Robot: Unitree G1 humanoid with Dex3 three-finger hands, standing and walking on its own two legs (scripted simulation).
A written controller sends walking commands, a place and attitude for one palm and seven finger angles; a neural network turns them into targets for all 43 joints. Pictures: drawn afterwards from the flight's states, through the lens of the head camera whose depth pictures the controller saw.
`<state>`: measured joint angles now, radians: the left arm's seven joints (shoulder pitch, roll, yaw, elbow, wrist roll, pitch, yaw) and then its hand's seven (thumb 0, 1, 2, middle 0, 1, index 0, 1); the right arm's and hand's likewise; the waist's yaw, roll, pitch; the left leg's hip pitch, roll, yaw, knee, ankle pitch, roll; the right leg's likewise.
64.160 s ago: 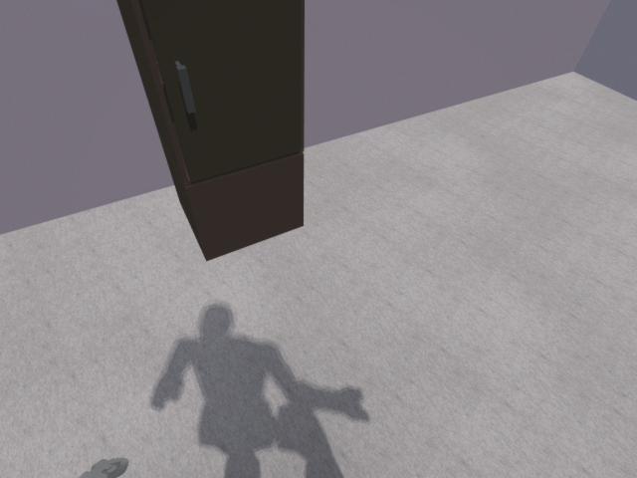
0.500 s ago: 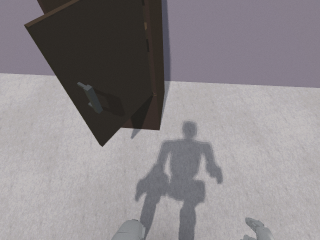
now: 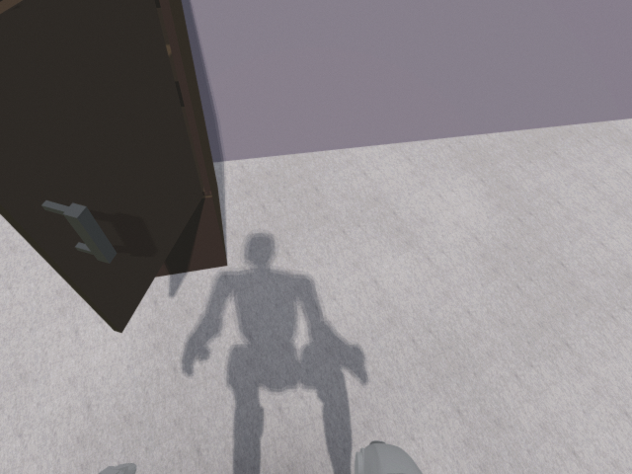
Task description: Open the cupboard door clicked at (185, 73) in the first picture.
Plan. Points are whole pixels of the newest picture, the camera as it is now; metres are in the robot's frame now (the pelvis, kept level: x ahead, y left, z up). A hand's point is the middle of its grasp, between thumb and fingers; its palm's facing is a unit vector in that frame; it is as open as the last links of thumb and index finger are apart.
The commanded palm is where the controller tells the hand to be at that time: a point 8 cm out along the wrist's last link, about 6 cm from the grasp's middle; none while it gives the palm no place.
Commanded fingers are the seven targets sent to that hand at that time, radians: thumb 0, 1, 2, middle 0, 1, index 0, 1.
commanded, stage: walk to a spot facing it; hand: left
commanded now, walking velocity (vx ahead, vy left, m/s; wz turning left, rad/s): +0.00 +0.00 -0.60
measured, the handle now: (80, 232) +0.41 +0.39 -0.03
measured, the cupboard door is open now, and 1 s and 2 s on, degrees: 61 61 61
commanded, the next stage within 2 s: turn to face it in 1.84 s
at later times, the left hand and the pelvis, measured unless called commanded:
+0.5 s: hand (233, 449) +0.16 +0.12 -0.17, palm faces -0.30 -0.93 -0.20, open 7.4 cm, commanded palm none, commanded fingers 0.00 0.90 0.90 -0.20 -0.30 -0.20 -0.30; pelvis +0.02 -0.03 -0.01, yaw -18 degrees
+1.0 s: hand (338, 340) +0.34 -0.02 -0.18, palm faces -0.65 -0.74 -0.15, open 7.4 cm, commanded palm none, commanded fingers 0.00 0.90 0.90 -0.20 -0.30 -0.20 -0.30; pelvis +0.14 -0.09 -0.02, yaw -37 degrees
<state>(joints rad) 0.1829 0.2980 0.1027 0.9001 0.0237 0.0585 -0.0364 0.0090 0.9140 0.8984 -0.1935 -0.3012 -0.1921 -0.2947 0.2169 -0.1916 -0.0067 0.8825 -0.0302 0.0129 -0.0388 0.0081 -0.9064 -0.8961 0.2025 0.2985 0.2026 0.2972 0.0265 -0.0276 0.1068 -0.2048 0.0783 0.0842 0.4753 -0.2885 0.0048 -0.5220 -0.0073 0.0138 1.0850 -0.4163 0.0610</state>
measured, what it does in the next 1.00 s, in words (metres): walks ahead, turning right: right foot, then left foot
